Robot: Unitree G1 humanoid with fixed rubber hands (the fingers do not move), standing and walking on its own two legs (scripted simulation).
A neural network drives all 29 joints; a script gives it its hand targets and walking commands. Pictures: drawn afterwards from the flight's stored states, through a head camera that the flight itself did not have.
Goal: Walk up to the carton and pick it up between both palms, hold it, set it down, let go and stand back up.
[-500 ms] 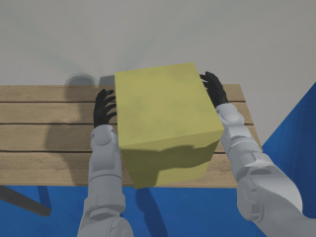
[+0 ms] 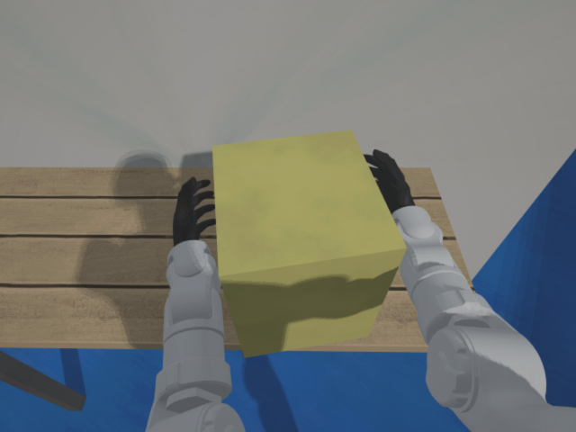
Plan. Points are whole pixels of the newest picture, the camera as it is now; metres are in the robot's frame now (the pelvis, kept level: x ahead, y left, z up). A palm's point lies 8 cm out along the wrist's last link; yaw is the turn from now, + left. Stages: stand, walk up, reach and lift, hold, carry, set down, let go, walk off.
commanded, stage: reach and lift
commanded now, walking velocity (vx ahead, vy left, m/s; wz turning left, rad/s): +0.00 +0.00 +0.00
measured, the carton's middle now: (295, 248) +0.38 +0.05 +0.04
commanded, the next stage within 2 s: none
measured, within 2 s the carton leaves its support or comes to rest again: leaves its support in 1.00 s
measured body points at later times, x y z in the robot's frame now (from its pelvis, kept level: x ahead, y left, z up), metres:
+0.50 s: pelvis +0.00 +0.00 +0.00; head +0.03 +0.01 +0.45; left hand +0.37 +0.20 +0.08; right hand +0.45 -0.09 +0.09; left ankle +0.01 +0.16 -0.75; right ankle -0.02 -0.08 -0.75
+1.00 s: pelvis -0.01 +0.00 +0.00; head +0.02 +0.01 +0.45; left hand +0.36 +0.20 +0.09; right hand +0.44 -0.09 +0.11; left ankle +0.01 +0.16 -0.75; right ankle -0.02 -0.08 -0.75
